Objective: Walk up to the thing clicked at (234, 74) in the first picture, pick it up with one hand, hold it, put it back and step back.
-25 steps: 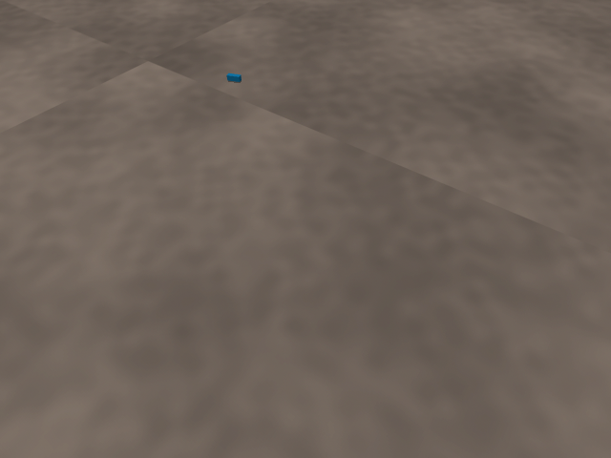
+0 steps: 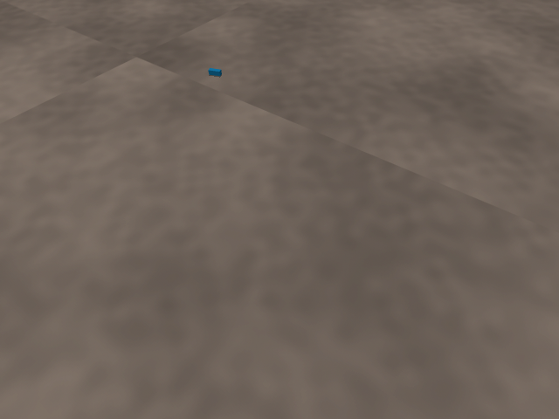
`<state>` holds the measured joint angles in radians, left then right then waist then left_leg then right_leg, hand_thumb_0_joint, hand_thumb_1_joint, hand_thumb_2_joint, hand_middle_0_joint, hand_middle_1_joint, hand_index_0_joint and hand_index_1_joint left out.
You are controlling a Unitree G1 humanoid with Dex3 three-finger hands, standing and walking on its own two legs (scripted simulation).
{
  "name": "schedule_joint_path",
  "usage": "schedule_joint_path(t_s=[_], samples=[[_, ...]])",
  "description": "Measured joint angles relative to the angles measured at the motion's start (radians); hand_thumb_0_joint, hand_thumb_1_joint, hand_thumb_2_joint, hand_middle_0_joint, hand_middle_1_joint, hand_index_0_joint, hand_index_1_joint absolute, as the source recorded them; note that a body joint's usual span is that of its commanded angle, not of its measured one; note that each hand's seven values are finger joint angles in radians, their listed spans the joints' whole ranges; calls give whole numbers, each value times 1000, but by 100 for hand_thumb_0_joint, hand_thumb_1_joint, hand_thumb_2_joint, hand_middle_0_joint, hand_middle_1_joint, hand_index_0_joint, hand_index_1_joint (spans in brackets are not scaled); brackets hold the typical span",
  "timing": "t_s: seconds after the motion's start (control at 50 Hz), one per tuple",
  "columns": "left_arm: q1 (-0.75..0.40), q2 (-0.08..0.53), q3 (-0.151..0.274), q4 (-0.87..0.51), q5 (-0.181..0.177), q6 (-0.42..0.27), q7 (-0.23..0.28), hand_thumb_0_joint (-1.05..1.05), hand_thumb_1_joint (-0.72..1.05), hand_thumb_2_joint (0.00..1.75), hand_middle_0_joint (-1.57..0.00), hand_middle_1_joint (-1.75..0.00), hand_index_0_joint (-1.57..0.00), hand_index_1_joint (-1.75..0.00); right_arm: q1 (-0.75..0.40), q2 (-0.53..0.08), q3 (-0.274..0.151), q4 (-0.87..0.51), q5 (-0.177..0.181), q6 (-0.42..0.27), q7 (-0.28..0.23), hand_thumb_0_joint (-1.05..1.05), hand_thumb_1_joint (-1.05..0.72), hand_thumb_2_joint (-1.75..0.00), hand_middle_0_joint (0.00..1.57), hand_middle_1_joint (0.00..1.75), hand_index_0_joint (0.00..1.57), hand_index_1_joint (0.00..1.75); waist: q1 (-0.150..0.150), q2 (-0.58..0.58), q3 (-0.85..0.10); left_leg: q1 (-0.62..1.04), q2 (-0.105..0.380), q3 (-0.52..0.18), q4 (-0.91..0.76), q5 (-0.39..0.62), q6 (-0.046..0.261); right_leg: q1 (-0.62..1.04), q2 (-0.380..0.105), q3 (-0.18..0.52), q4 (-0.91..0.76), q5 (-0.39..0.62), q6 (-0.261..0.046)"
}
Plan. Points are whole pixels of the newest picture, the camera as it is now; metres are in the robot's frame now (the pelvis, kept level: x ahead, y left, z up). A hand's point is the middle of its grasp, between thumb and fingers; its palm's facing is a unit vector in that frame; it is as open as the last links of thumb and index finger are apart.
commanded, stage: stand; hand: left
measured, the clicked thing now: (215, 72) +2.36 +0.55 -0.76
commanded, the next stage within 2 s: walk up in 0.62 s
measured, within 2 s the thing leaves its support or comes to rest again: neither
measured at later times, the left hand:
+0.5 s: hand out of the picture +0.08 +0.25 -0.15, palm faces -0.03 -0.94 -0.34, open 7.4 cm
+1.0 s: hand out of the picture +0.09 +0.41 -0.17, palm faces +0.03 -0.91 -0.42, open 7.4 cm
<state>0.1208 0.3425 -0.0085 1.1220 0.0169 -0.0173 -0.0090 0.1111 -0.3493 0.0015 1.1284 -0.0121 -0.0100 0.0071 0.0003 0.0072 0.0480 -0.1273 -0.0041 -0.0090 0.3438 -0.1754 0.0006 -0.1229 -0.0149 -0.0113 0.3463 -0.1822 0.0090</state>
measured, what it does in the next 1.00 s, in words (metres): steps to the left: left foot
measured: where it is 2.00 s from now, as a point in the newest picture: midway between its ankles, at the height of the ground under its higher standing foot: (255, 294)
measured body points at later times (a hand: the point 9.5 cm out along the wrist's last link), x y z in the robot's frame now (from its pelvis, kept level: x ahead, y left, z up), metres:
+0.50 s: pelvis +0.00 +0.00 +0.00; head +0.00 +0.00 +0.45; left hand +0.08 +0.30 -0.13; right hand +0.08 -0.30 -0.13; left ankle +0.01 +0.12 -0.75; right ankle +0.01 -0.12 -0.75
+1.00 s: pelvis +0.08 +0.09 -0.03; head +0.06 +0.10 +0.42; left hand +0.08 +0.45 -0.14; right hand +0.21 -0.26 -0.10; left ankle +0.13 +0.23 -0.75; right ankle +0.01 -0.11 -0.74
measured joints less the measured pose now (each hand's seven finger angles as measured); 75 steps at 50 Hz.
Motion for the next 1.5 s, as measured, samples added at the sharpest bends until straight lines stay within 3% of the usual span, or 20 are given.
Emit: schedule_joint_path(t_s=[0.62,0.7,0.78,0.88,0.96,1.0,1.02,1.06,1.12,1.24,1.38,1.44,1.46,1.5], samples=[[-4,2,4,-1,2,1,1,1,91,90,-20,-30,-20,-30,5,-1,1,-1,0,1,-2,1,-90,-90,20,30,21,30,-2,-3,-3,13,-4,-5,-12,4,3,19,-4,-5,-19,6,3],[45,15,37,-37,14,-21,-45,1,91,90,-21,-30,-20,-30,46,-26,-46,-41,-26,2,53,1,-90,-90,20,30,21,30,0,15,-51,-79,3,-8,151,-253,36,-47,3,-16,90,-209,-31],[80,44,61,-74,17,-56,-48,1,90,90,-21,-30,-21,-30,48,-69,-76,-60,-37,6,73,1,-90,-90,20,30,21,30,23,16,-42,-230,17,19,418,-239,17,-22,-16,-25,29,-85,-41],[139,98,70,-73,24,-47,-49,1,90,90,-21,-30,-21,-30,35,-117,-101,-95,-28,3,109,1,-90,-90,20,30,20,30,43,17,-37,-311,80,3,409,-215,3,57,-48,-28,-11,-76,-9],[166,154,80,-53,25,-24,-59,1,90,90,-21,-30,-21,-30,48,-127,-118,-129,-19,-12,121,1,-90,-90,20,30,20,30,43,-12,-76,-250,108,30,277,-112,0,58,-93,-18,102,-190,5],[168,176,82,-44,27,-12,-56,1,90,90,-21,-30,-20,-30,50,-124,-130,-141,-22,-34,109,1,-90,-90,20,30,21,30,29,-46,-87,-229,81,63,290,-68,-13,-10,-126,21,295,-312,-41],[162,181,79,-38,23,-3,-50,1,90,90,-21,-30,-20,-30,48,-114,-131,-147,-26,-44,99,1,-90,-90,20,30,21,30,21,-62,-85,-231,70,85,326,-100,-14,-77,-110,65,451,-340,-56],[142,173,63,-37,14,7,-44,2,91,90,-20,-30,-20,-30,64,-95,-120,-152,-19,-55,87,1,-90,-90,20,30,21,30,-3,-66,-82,-200,64,105,328,-140,-2,-199,-50,88,681,-310,-67],[101,149,48,-57,-1,-21,-63,2,91,90,-20,-30,-20,-30,114,-73,-104,-131,-9,-56,79,1,-90,-90,20,30,21,30,-25,-62,-69,-92,51,118,212,-130,18,-326,-24,34,758,-199,-50],[40,122,52,-120,-12,-35,-105,1,91,90,-20,-30,-20,-30,216,-60,-88,-99,-6,-66,74,1,-90,-90,20,30,21,30,-46,-50,-45,103,11,140,12,-117,25,-471,-78,-20,568,-15,-5],[-17,112,52,-151,-9,-18,-114,1,91,90,-20,-30,-20,-30,284,-62,-85,-100,-7,-71,74,1,-90,-90,20,30,21,30,-67,-4,-31,265,3,134,-107,-190,-3,-457,-101,-34,280,122,-30],[-41,112,54,-159,-7,-21,-105,1,91,90,-20,-30,-20,-30,299,-63,-85,-113,-9,-64,67,1,-90,-90,20,30,21,30,-76,13,-34,299,26,131,-60,-286,-27,-391,-69,-71,187,116,-52],[-54,97,60,-158,-7,-27,-96,1,91,90,-20,-30,-20,-30,290,-72,-86,-113,-11,-59,63,1,-90,-90,20,30,21,30,-70,44,-23,292,60,136,8,-337,-25,-381,-40,-84,203,124,-49],[-70,68,65,-173,-2,-47,-84,1,91,90,-20,-30,-20,-30,259,-74,-85,-118,-12,-43,51,1,-90,-90,20,30,21,30,-62,91,10,203,118,97,293,-358,15,-365,-1,-113,274,44,-43]])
